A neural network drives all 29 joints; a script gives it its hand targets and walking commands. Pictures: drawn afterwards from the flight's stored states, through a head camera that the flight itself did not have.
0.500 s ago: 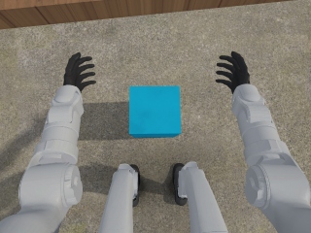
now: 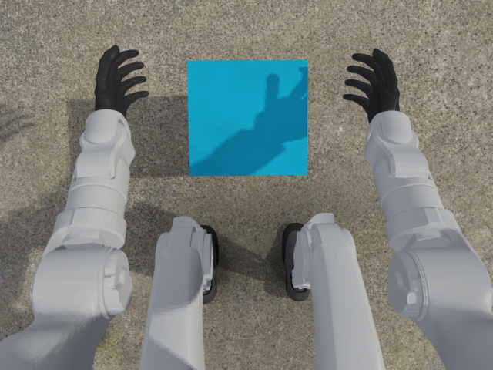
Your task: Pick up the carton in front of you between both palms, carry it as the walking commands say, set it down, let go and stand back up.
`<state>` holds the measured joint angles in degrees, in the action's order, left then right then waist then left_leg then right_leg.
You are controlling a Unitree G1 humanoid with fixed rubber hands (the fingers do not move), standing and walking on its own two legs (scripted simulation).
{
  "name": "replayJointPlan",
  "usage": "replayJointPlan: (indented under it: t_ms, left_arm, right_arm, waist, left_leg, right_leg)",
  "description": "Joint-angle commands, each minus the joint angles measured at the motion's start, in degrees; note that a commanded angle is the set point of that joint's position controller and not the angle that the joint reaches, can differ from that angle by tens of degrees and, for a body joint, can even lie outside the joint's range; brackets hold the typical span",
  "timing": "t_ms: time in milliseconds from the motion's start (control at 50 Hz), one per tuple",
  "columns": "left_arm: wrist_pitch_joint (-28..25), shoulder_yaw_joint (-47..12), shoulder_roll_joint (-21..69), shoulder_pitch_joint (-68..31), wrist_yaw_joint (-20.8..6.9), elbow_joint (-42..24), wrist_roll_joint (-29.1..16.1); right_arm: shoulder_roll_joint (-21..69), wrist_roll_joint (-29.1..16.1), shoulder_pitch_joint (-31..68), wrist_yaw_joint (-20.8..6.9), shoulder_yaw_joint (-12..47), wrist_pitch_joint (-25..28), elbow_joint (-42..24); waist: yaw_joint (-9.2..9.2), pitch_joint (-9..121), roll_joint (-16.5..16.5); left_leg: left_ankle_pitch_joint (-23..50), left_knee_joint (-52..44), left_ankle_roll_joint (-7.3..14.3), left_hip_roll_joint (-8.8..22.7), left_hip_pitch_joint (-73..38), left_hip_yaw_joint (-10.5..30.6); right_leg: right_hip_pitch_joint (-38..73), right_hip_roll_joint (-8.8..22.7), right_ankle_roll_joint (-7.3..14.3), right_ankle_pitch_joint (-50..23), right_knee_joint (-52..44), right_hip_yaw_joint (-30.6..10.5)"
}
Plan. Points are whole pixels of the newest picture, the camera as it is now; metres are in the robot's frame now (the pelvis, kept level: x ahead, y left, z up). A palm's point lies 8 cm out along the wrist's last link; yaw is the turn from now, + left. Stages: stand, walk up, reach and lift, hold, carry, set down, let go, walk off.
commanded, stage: reach and lift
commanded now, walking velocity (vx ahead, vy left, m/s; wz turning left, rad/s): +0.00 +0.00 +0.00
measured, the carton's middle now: (247, 127) +0.46 +0.01 -0.37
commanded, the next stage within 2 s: none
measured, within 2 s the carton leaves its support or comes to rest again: leaves its support in 1.32 s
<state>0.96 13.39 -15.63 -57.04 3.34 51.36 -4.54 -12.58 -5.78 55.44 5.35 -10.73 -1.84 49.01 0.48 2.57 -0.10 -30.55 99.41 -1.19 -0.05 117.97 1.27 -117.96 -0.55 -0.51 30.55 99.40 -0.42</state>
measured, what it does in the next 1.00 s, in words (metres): lowers itself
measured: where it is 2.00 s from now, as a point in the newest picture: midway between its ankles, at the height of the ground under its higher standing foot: (251, 276)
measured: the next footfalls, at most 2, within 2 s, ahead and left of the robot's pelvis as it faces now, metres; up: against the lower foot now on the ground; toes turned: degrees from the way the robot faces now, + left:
none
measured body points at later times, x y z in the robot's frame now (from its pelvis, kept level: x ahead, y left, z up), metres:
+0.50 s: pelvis -0.04 +0.00 -0.14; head +0.33 +0.01 +0.12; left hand +0.49 +0.20 -0.33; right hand +0.50 -0.19 -0.31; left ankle +0.08 +0.13 -0.46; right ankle +0.08 -0.12 -0.46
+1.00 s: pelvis -0.04 +0.00 -0.12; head +0.32 +0.00 +0.14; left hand +0.49 +0.16 -0.31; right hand +0.50 -0.15 -0.30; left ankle +0.08 +0.13 -0.46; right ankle +0.08 -0.12 -0.46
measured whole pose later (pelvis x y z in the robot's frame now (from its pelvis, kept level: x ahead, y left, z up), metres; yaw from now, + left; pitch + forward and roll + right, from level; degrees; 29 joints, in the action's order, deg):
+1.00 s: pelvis -0.04 +0.00 -0.12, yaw +0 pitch +39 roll +1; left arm -3.1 2.7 -16.1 -77.7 8.1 68.0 -14.2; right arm -14.9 -14.1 78.1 9.1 -0.3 1.9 66.3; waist 0.2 -14.9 -0.4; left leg -31.1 122.6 -1.7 -0.3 130.9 0.9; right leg -131.7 -1.3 -0.9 30.8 123.0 -1.3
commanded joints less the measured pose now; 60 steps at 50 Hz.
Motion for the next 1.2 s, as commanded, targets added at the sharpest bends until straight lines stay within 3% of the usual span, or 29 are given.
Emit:
replayJointPlan:
  t_ms: [0, 100, 120, 140, 180, 260, 280, 360, 420, 440, 460, 480, 520, 600, 640, 680, 700, 740, 760, 780, 800, 840, 880, 940, 980, 1020, 1080, 1100, 1180]
  left_arm:
    - [-1.12, -2.0, -6.09, -11.77, 0.74, -10.47, -3.23]
    - [-0.73, -3.32, -11.04, -16.42, 0.68, -5.0, -4.36]
    - [-0.45, -5.35, -6.35, -15.8, 0.96, -5.86, -6.38]
    - [-0.34, -3.29, -9.48, -18.58, 1.26, -2.91, -3.82]
    - [-0.83, -5.68, -8.46, -21.67, 2.0, -2.54, -4.97]
    - [-0.92, -6.14, -10.7, -25.2, 2.53, 6.93, -7.14]
    - [-1.41, -6.86, -10.6, -26.7, 2.37, 7.88, -7.92]
    - [-1.83, -8.77, -10.53, -30.1, 2.5, 9.11, -8.05]
    - [-2.79, -9.69, -11.23, -31.09, 3.34, 7.0, -9.62]
    - [-2.53, -11.46, -11.5, -31.44, 3.58, 7.57, -12.01]
    - [-3.08, -11.99, -10.77, -33.07, 3.81, 7.1, -11.76]
    - [-3.16, -12.33, -11.46, -32.01, 3.65, 8.29, -11.61]
    - [-3.38, -11.85, -10.27, -30.46, 3.53, 8.55, -13.24]
    - [-3.37, -11.79, -13.2, -32.49, 4.07, 8.88, -11.72]
    - [-3.56, -16.06, -6.9, -28.9, 3.5, 8.53, -13.9]
    - [-3.57, -11.15, -11.86, -31.1, 4.41, 8.71, -11.65]
    - [-3.66, -11.88, -9.37, -29.88, 4.55, 9.53, -12.8]
    - [-3.77, -9.5, -10.05, -29.91, 4.49, 9.56, -10.8]
    - [-3.47, -11.47, -9.25, -31.17, 4.37, 11.24, -10.26]
    - [-4.04, -8.28, -9.68, -28.85, 4.27, 10.29, -9.22]
    - [-3.5, -11.59, -6.38, -29.71, 3.98, 12.87, -12.23]
    - [-3.61, -8.02, -7.39, -31.56, 4.05, 12.18, -8.87]
    - [-4.06, -9.88, -5.88, -34.08, 3.3, 9.68, -9.65]
    - [-5.28, -9.83, -2.22, -32.51, 3.93, 12.14, -8.75]
    - [-5.2, -13.62, 5.23, -34.87, 2.79, 12.06, -10.32]
    - [-4.78, -15.54, 18.74, -38.24, 0.26, 15.78, -9.45]
    - [-2.48, -17.76, 32.98, -45.52, -3.52, 12.88, -5.4]
    - [-2.4, -18.32, 37.41, -50.29, -4.5, 9.06, -6.24]
    - [-0.62, -17.36, 42.87, -50.64, -6.74, 8.59, -2.76]
  right_arm:
    - [-7.09, -1.78, 11.7, 0.71, -0.1, 1.18, -8.0]
    - [-7.3, -6.6, 17.11, 1.38, 4.59, 0.55, -7.02]
    - [-10.77, -4.32, 14.84, 1.5, 0.9, 0.7, -3.14]
    - [-8.55, -5.7, 17.04, 1.42, 2.19, 0.42, -0.19]
    - [-8.61, -5.55, 19.75, 1.18, 3.89, 1.3, 0.25]
    - [-10.36, -6.4, 28.07, 2.0, 4.47, 0.83, 7.15]
    - [-9.34, -7.01, 28.8, 1.93, 5.42, 1.79, 6.04]
    - [-13.16, -6.23, 31.29, 2.02, 3.93, 2.66, 9.25]
    - [-13.11, -7.14, 30.11, 2.04, 3.39, 3.56, 11.76]
    - [-12.38, -10.12, 32.39, 2.75, 7.99, 3.73, 9.6]
    - [-10.8, -9.57, 29.81, 2.33, 7.66, 4.55, 9.67]
    - [-10.43, -12.5, 32.64, 2.55, 9.62, 4.25, 8.84]
    - [-9.86, -12.23, 27.59, 1.83, 11.37, 3.82, 10.31]
    - [-9.18, -12.63, 31.17, 1.73, 10.66, 4.16, 7.87]
    - [-11.34, -9.87, 29.01, 1.73, 8.58, 4.76, 8.32]
    - [-10.78, -12.15, 31.57, 1.57, 11.18, 4.41, 6.54]
    - [-10.66, -11.57, 30.14, 1.69, 9.91, 4.08, 10.21]
    - [-11.4, -8.38, 31.59, 1.8, 7.9, 3.86, 11.32]
    - [-9.51, -9.99, 32.55, 1.76, 7.61, 3.88, 9.93]
    - [-10.03, -8.91, 31.15, 1.99, 9.5, 3.92, 9.47]
    - [-9.8, -8.45, 32.53, 2.12, 9.53, 3.96, 9.9]
    - [-8.03, -8.91, 34.15, 2.03, 9.96, 3.55, 11.52]
    - [-7.2, -6.44, 33.61, 2.52, 8.77, 3.91, 11.63]
    - [-1.19, -9.18, 33.24, 2.37, 12.05, 4.43, 12.71]
    - [7.19, -7.61, 34.4, 2.31, 13.69, 4.45, 13.85]
    - [17.29, -6.71, 41.5, 0.1, 16.42, 4.45, 11.97]
    - [30.58, -0.77, 44.48, -3.68, 15.36, 3.26, 13.68]
    - [34.72, -2.57, 48.69, -4.63, 16.69, 3.45, 9.46]
    - [47.08, -4.15, 51.49, -8.13, 20.45, 0.93, 12.04]
  waist:
    - [0.64, 63.77, -0.84]
    - [-1.31, 59.67, 0.03]
    - [2.74, 57.11, 0.87]
    - [-1.5, 53.53, 4.04]
    - [1.85, 50.18, 1.37]
    - [-3.66, 45.96, -0.95]
    - [-0.66, 44.15, -3.1]
    - [-0.51, 44.04, 3.48]
    - [1.38, 50.36, 2.34]
    - [-0.79, 53.74, 1.68]
    - [2.4, 52.99, 0.92]
    - [-2.77, 51.96, 2.32]
    - [0.49, 53.11, 2.03]
    - [-0.74, 49.68, 2.78]
    - [3.05, 51.33, 2.72]
    - [-2.89, 48.64, 1.94]
    - [0.6, 49.04, 1.29]
    - [-1.23, 42.63, -1.22]
    - [1.45, 43.03, 2.71]
    - [-3.82, 43.82, 0.1]
    - [2.86, 45.82, -2.36]
    - [-2.51, 39.32, -2.03]
    - [0.72, 45.09, -0.51]
    - [-4.43, 44.36, 1.15]
    - [0.83, 43.57, -2.36]
    - [-1.71, 41.14, -2.76]
    - [-0.76, 40.99, 0.14]
    - [2.42, 39.48, -1.67]
    - [-5.38, 41.88, -1.84]
  left_leg:
    - [26.6, -2.29, -0.01, -4.26, -30.7, -2.64]
    - [15.95, 5.04, -0.39, -2.45, -24.31, -4.85]
    - [14.15, 3.87, -1.19, -2.54, -25.81, -3.81]
    - [10.81, 4.26, -0.8, -1.89, -24.89, -3.45]
    - [6.72, 5.74, -1.02, -0.98, -22.91, -3.6]
    - [7.28, 9.13, -0.08, -0.92, -20.11, -3.31]
    - [7.45, 10.15, -0.46, -0.94, -17.99, -2.29]
    - [8.81, 13.14, -0.96, -0.14, -17.47, -1.39]
    - [14.71, 14.66, -1.29, -1.22, -24.3, -0.95]
    - [14.87, 15.44, -0.7, -0.43, -26.71, -0.91]
    - [16.98, 15.75, -1.34, -2.07, -25.83, -2.06]
    - [15.3, 16.2, -0.23, -1.39, -23.61, -1.45]
    - [19.1, 17.53, -0.87, -2.45, -25.08, -1.98]
    - [18.59, 17.27, -0.55, -1.3, -23.8, -0.73]
    - [18.89, 16.35, -0.49, -1.9, -24.06, 0.31]
    - [17.04, 15.67, -0.57, -1.84, -23.95, -0.58]
    - [15.32, 16.37, -0.03, -2.36, -22.57, -0.9]
    - [13.96, 14.42, 0.1, -2.91, -19.34, -0.56]
    - [13.99, 15.43, -0.3, -2.28, -21.19, -0.91]
    - [12.09, 16.07, -0.01, -2.87, -18.23, -2.13]
    - [13.59, 16.22, 0.13, -2.52, -19.84, -1.13]
    - [9.74, 13.92, 0.53, -1.92, -16.65, -1.92]
    - [13.11, 15.85, 0.11, -2.66, -15.89, -2.11]
    - [16.1, 13.94, -0.01, -3.33, -19.84, -3.4]
    - [12.4, 13.19, 1.13, -3.93, -17.32, -1.34]
    - [12.87, 14.2, 1.37, -5.33, -15.37, -2.7]
    - [11.34, 15.32, 0.25, -6.4, -13.91, -2.95]
    - [11.27, 14.56, 0.19, -6.35, -14.93, -3.3]
    - [12.77, 16.74, 1.02, -6.87, -16.0, -4.88]
  right_leg:
    - [35.67, -3.48, -1.54, -28.7, -1.13, 2.6]
    - [32.62, -2.85, -2.21, -19.96, 3.53, 2.16]
    - [27.63, -2.53, -1.8, -16.96, 4.59, 3.49]
    - [23.21, -2.32, -1.38, -12.61, 5.06, 1.72]
    - [21.32, -1.99, -1.4, -7.45, 5.75, 3.55]
    - [19.88, -1.19, -1.8, -4.24, 8.4, 1.65]
    - [21.24, -0.71, -2.25, -6.11, 10.16, 3.41]
    - [17.25, -0.81, -0.54, -8.29, 14.69, 0.89]
    - [20.26, -1.12, -1.51, -14.64, 17.06, 2.57]
    - [22.92, -0.13, -2.02, -14.71, 17.54, 1.92]
    - [20.38, -1.9, -1.71, -15.6, 17.08, 3.25]
    - [21.35, -0.59, -2.01, -15.02, 17.31, 1.46]
    - [21.43, -1.81, -0.56, -15.87, 16.73, 0.82]
    - [17.21, -1.46, -1.11, -15.9, 17.53, 0.54]
    - [18.48, -1.78, -1.46, -17.66, 17.69, 1.64]
    - [15.83, -1.06, -1.6, -14.31, 17.63, 0.82]
    - [17.03, -1.05, -1.68, -13.69, 16.78, 0.6]
    - [14.12, -1.29, -1.87, -9.64, 15.1, 0.83]
    - [14.48, -1.72, -0.71, -10.52, 15.46, 0.43]
    - [14.68, -1.78, -1.37, -9.18, 14.96, 0.36]
    - [19.33, -1.57, -1.7, -13.21, 15.17, 1.1]
    - [13.84, -2.38, -1.39, -7.89, 14.51, 1.09]
    - [18.04, -2.5, -1.24, -12.97, 13.91, -0.07]
    - [17.01, -3.64, -1.49, -13.19, 13.22, -0.07]
    - [19.54, -3.37, -1.83, -13.12, 12.83, 1.46]
    - [17.21, -4.63, -1.36, -12.61, 12.56, 0.73]
    - [18.06, -5.32, -0.28, -12.93, 14.36, 0.22]
    - [16.03, -6.91, 0.07, -11.8, 14.47, 1.95]
    - [16.5, -7.01, -0.03, -11.47, 15.67, -0.17]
